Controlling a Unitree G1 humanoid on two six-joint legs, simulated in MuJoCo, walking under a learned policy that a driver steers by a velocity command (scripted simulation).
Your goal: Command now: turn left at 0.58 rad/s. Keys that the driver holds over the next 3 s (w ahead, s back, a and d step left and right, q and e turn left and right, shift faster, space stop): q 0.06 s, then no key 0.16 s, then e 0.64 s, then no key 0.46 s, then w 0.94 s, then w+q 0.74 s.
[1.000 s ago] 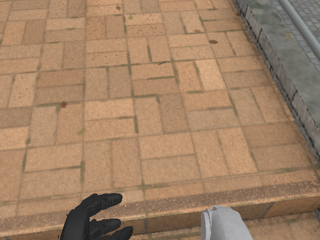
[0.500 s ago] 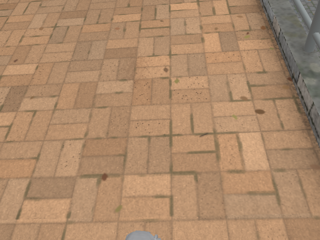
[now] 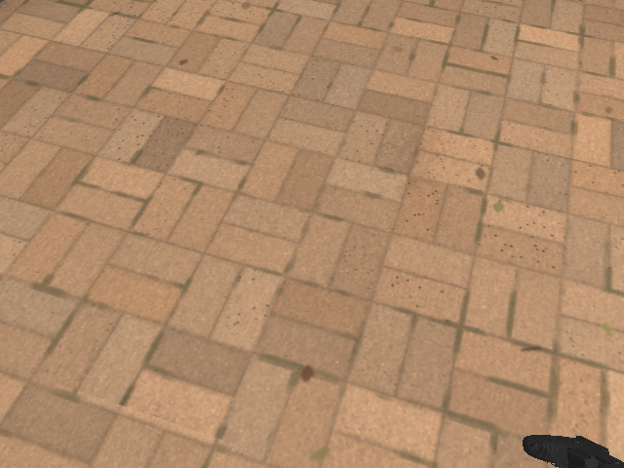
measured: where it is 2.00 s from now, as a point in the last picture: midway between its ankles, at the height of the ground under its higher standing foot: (356, 461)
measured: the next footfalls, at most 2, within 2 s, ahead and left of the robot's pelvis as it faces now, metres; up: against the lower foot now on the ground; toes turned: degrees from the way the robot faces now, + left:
right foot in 0.66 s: +0.20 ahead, -0.13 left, +0.00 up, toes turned -12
left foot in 1.08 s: +0.30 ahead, +0.07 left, +0.00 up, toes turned -16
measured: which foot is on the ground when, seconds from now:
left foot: down 0.00-0.68, up 0.70-1.00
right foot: up 0.00-0.64, down 0.66-1.00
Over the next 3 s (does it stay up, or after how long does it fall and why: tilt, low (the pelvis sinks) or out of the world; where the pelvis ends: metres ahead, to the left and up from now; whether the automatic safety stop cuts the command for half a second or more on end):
stays up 1.01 -0.15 0.10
